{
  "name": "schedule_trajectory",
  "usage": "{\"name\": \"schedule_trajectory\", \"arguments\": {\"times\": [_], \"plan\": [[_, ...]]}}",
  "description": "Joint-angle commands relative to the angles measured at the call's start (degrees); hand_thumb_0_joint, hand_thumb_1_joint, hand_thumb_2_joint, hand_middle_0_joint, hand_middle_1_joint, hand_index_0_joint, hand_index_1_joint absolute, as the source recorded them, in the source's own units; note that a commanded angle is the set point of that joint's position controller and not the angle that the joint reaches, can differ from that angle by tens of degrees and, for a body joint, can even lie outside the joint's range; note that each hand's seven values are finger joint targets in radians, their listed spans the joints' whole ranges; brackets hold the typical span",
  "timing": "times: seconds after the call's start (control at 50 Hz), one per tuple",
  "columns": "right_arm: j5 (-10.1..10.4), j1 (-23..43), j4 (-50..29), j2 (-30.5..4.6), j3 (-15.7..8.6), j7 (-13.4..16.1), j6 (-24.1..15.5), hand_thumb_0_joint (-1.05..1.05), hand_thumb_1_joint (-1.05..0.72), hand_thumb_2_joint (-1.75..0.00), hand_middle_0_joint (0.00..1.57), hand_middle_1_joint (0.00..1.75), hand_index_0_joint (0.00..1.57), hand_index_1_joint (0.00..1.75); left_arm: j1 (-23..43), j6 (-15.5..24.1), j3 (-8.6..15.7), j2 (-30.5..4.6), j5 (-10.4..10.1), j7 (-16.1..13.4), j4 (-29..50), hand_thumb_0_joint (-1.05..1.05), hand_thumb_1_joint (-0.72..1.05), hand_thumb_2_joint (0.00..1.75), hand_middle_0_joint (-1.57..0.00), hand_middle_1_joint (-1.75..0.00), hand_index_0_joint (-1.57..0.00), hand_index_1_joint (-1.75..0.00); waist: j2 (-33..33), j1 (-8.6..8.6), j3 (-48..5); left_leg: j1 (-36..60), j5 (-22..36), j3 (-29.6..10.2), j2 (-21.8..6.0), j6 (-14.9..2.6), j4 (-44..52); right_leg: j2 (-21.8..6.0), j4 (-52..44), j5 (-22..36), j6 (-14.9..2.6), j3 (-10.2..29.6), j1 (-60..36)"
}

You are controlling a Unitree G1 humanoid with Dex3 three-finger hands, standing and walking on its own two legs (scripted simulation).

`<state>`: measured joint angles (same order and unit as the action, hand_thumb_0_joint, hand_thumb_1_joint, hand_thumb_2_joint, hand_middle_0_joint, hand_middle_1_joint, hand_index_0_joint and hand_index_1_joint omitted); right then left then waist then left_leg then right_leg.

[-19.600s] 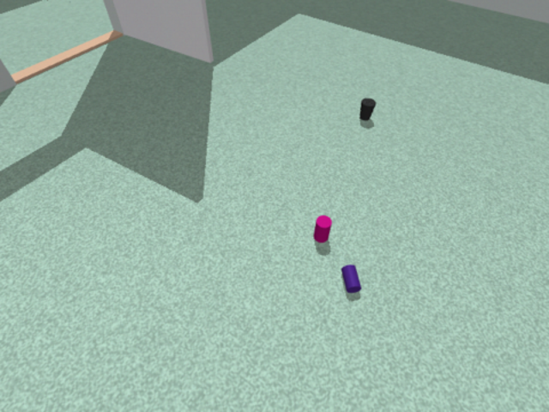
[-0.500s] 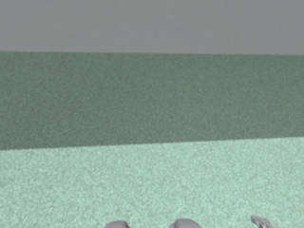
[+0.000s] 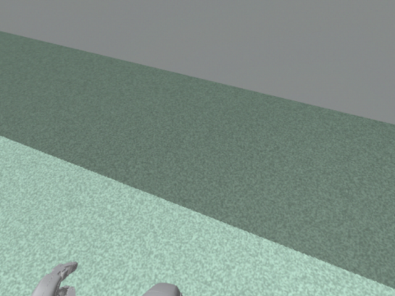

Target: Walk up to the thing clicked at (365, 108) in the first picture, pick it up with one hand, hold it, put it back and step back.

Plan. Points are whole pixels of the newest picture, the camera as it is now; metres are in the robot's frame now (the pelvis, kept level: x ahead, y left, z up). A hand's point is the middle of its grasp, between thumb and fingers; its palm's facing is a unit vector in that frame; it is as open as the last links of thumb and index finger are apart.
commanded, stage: walk up
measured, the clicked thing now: out of the picture -0.11 +1.42 -0.72
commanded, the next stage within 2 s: none
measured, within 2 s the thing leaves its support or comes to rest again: neither
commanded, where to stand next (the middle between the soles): +0.13 +0.00 m, yaw +92 degrees
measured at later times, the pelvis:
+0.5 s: pelvis +0.12 -0.06 -0.02, yaw +24 degrees
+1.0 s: pelvis +0.07 -0.11 -0.03, yaw +52 degrees
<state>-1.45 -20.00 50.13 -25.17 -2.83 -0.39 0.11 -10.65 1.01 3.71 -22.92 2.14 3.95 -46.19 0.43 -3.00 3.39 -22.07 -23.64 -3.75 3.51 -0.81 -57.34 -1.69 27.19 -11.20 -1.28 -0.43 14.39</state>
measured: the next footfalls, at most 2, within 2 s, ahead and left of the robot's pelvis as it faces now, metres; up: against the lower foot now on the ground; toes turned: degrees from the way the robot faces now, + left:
left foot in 0.30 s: +0.21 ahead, +0.08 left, +0.00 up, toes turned +20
right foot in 0.60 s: +0.27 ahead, -0.18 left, +0.00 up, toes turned +31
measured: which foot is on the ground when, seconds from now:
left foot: up 0.00-0.28, down 0.30-0.62, up 0.64-1.00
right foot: down 0.00-0.34, up 0.36-0.58, down 0.60-1.00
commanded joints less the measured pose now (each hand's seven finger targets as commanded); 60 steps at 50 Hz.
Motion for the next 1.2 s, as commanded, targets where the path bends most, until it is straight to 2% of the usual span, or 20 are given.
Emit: {"name": "schedule_trajectory", "arguments": {"times": [0.0,0.12,0.26,0.28,0.32,0.34,0.42,0.56,0.58,0.6,0.62,0.64,0.72,0.8,0.86,0.96,0.98,1.04,1.12,1.18], "plan": [[0.9,-5.2,-3.4,-9.1,-2.5,-1.5,-1.3,0.00,-0.90,-0.90,0.20,0.30,0.20,0.30,2.3,1.6,3.6,-12.5,-1.1,-1.3,3.9,0.00,0.90,0.90,-0.20,-0.30,-0.20,-0.30,12.4,2.11,0.4,-8.8,8.0,0.7,-5.7,-0.49,-3.1,-11.0,-16.0,-14.1,-4.37,10.6,-6.4],[0.9,6.1,-7.9,-6.5,-1.2,-2.6,-0.5,0.00,-0.90,-0.90,0.20,0.30,0.20,0.30,-1.7,0.7,2.7,-11.0,-0.9,-1.5,5.4,0.00,0.90,0.90,-0.20,-0.30,-0.20,-0.30,8.9,-0.30,4.2,-7.4,13.7,6.8,-5.9,0.89,14.4,-11.0,-9.2,25.5,-4.25,-3.3,-7.9],[0.7,-0.2,-9.2,-7.5,-3.3,-0.7,0.8,0.00,-0.90,-0.90,0.20,0.30,0.20,0.30,-0.4,-2.0,2.1,-13.1,-2.2,-2.9,8.8,0.00,0.90,0.90,-0.20,-0.30,-0.20,-0.30,3.8,4.09,-6.1,15.1,19.6,10.4,-1.9,-3.39,24.8,-12.3,15.2,36.2,2.34,-9.7,-3.8],[0.5,-2.5,-9.4,-9.1,-4.1,-0.1,1.0,0.00,-0.90,-0.90,0.20,0.30,0.20,0.30,-1.6,-2.1,1.8,-12.3,-2.5,-3.0,9.2,0.00,0.90,0.90,-0.20,-0.30,-0.20,-0.30,-0.8,5.74,-9.6,22.2,21.4,6.6,-2.3,-6.76,27.8,-9.0,26.7,27.6,4.21,-10.9,0.5],[0.2,-1.3,-13.2,-12.8,-5.5,1.3,1.5,0.00,-0.90,-0.90,0.20,0.30,0.20,0.30,-6.3,-2.9,1.8,-8.6,-3.2,-3.5,10.2,0.00,0.90,0.90,-0.20,-0.30,-0.20,-0.30,-15.0,4.84,-14.2,33.2,50.8,-23.6,-20.8,-19.64,28.0,2.7,53.1,-28.2,8.61,-7.7,20.8],[0.7,1.2,-14.8,-13.8,-6.1,2.1,1.5,0.00,-0.90,-0.90,0.20,0.30,0.20,0.30,-5.4,-3.2,2.0,-11.5,-3.0,-4.2,11.0,0.00,0.90,0.90,-0.20,-0.30,-0.20,-0.30,-14.5,4.79,-14.3,28.5,41.8,-35.2,-27.6,-22.58,34.1,-0.4,56.4,-27.6,7.25,4.1,20.9],[0.6,9.4,-17.7,-9.5,-4.5,1.7,2.4,0.00,-0.90,-0.90,0.20,0.30,0.20,0.30,-3.9,-3.1,2.4,-12.0,-2.7,-3.6,8.2,0.00,0.90,0.90,-0.20,-0.30,-0.20,-0.30,-5.5,2.29,-5.7,8.0,26.5,-11.0,-11.2,-9.66,34.4,-3.1,37.9,-18.3,3.09,2.3,10.9],[-2.6,12.1,-22.4,-9.7,-6.0,-2.3,3.3,0.00,-0.90,-0.90,0.20,0.30,0.20,0.30,-12.7,-0.9,3.0,-10.0,-3.4,-7.0,4.9,0.00,0.90,0.90,-0.20,-0.30,-0.20,-0.30,-8.1,-0.12,-10.8,-1.6,37.0,-13.9,-4.2,-8.71,21.5,3.0,7.5,-2.9,1.04,-3.4,-5.9],[-2.5,14.2,-23.9,-7.8,-5.3,-2.5,3.4,0.00,-0.90,-0.90,0.20,0.30,0.20,0.30,-15.5,-0.6,3.9,-12.4,-2.8,-7.3,4.3,0.00,0.90,0.90,-0.20,-0.30,-0.20,-0.30,-2.2,-2.96,-10.9,-9.1,23.7,-12.9,-1.0,-5.89,17.8,-0.3,1.0,2.6,-0.59,0.0,-12.2],[-2.0,11.3,-24.0,-4.3,-4.6,-2.6,3.4,0.00,-0.90,-0.90,0.20,0.30,0.20,0.30,-12.2,-0.3,5.1,-17.8,-1.4,-7.5,5.7,0.00,0.90,0.90,-0.20,-0.30,-0.20,-0.30,14.2,-2.29,-9.4,-17.9,-0.7,-6.5,5.6,-1.53,7.2,-16.1,-7.0,2.4,-4.29,15.0,-12.8],[-2.7,7.8,-22.9,-6.6,-5.2,-2.2,3.9,0.00,-0.90,-0.90,0.20,0.30,0.20,0.30,-4.7,-0.6,6.2,-21.4,-0.4,-7.6,8.4,0.00,0.90,0.90,-0.20,-0.30,-0.20,-0.30,15.3,0.05,-7.1,-17.1,-7.7,-4.3,0.9,2.69,-6.1,-32.4,-12.0,-5.7,-12.69,26.6,0.5],[-2.9,5.7,-21.2,-11.3,-7.0,-2.2,4.8,0.00,-0.90,-0.90,0.20,0.30,0.20,0.30,2.7,-0.6,6.7,-23.0,-0.5,-7.8,10.1,0.00,0.90,0.90,-0.20,-0.30,-0.20,-0.30,15.2,2.94,-4.3,-13.3,-5.3,-6.0,-3.5,3.08,-14.4,-36.4,-13.8,-12.2,-17.57,31.2,8.2],[-2.6,6.5,-17.6,-9.2,-6.6,-5.1,4.1,0.00,-0.90,-0.90,0.20,0.30,0.20,0.30,0.0,1.3,5.2,-15.0,-0.4,-8.2,6.4,0.00,0.90,0.90,-0.20,-0.30,-0.20,-0.30,7.7,3.41,-1.3,-12.8,5.9,-4.0,-2.8,2.82,-15.3,-17.1,-4.0,2.5,-7.53,3.3,3.8],[-0.8,7.3,-17.2,-7.8,-5.4,-5.4,3.8,0.00,-0.90,-0.90,0.20,0.30,0.20,0.30,-7.8,1.8,6.0,-17.0,-0.6,-6.4,6.1,0.00,0.90,0.90,-0.20,-0.30,-0.20,-0.30,11.7,-1.69,-6.7,-18.9,2.8,-0.4,-4.6,3.20,-2.6,-17.4,-0.8,11.7,-8.05,1.3,-18.2],[-0.8,9.8,-16.8,-8.9,-6.0,-4.9,3.6,0.00,-0.90,-0.90,0.20,0.30,0.20,0.30,-4.6,1.8,6.7,-19.5,0.6,-5.0,8.2,0.00,0.90,0.90,-0.20,-0.30,-0.20,-0.30,15.5,-2.18,-5.2,-12.2,-2.7,2.7,-6.8,3.32,6.0,-20.7,-3.6,-5.9,-10.07,0.9,-11.3],[0.3,-4.4,-8.7,-9.8,-7.4,-4.2,2.1,0.00,-0.90,-0.90,0.20,0.30,0.20,0.30,2.4,0.4,6.1,-21.5,0.5,-3.4,8.5,0.00,0.90,0.90,-0.20,-0.30,-0.20,-0.30,8.9,5.99,-8.5,13.0,1.0,11.4,-2.6,1.29,21.7,-19.7,5.0,-24.6,-5.63,-7.9,6.9],[0.2,-8.7,-6.7,-11.6,-8.2,-3.4,1.8,0.00,-0.90,-0.90,0.20,0.30,0.20,0.30,0.9,-0.2,5.0,-18.2,0.4,-3.1,8.6,0.00,0.90,0.90,-0.20,-0.30,-0.20,-0.30,0.5,8.28,-9.2,19.6,0.2,9.2,-0.7,0.24,26.2,-16.5,14.8,-28.0,-3.38,-9.7,12.6],[-0.5,-1.7,-10.3,-23.9,-8.9,-2.2,0.7,0.00,-0.90,-0.90,0.20,0.30,0.20,0.30,5.9,0.1,2.9,-16.2,-1.2,-3.3,11.6,0.00,0.90,0.90,-0.20,-0.30,-0.20,-0.30,-13.0,8.32,1.5,6.8,-27.3,-43.5,-21.9,-16.73,48.1,-5.8,39.4,-22.4,2.03,-1.2,31.8],[0.8,6.6,-11.3,-15.0,-5.4,-0.4,-0.6,0.00,-0.90,-0.90,0.20,0.30,0.20,0.30,-6.2,0.9,3.4,-16.5,-1.5,-2.2,3.7,0.00,0.90,0.90,-0.20,-0.30,-0.20,-0.30,-10.9,1.22,3.0,5.8,-8.2,-19.3,-10.6,-10.32,37.5,-6.8,33.2,-10.3,1.20,1.5,23.7],[1.4,1.7,-9.5,-14.4,-4.9,0.5,-2.3,0.00,-0.90,-0.90,0.20,0.30,0.20,0.30,-4.2,0.1,3.4,-15.3,-1.0,-2.0,3.8,0.00,0.90,0.90,-0.20,-0.30,-0.20,-0.30,-10.8,2.47,1.5,4.8,-1.5,-23.3,-11.5,-10.29,37.3,-4.8,29.8,-9.1,1.10,0.6,18.3]]}}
